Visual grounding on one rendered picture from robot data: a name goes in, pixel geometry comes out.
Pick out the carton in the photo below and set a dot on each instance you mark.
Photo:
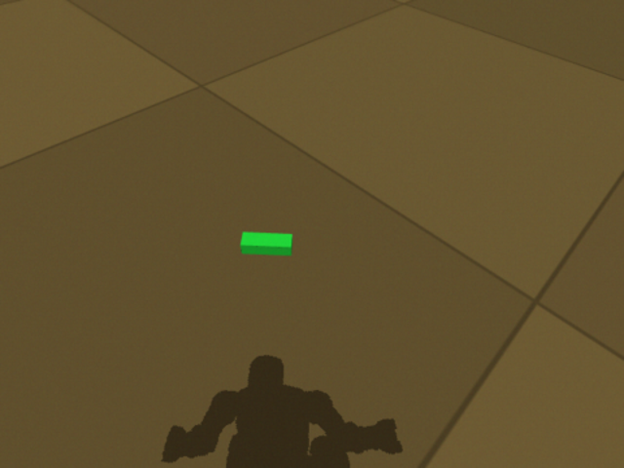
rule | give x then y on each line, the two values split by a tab
266	243

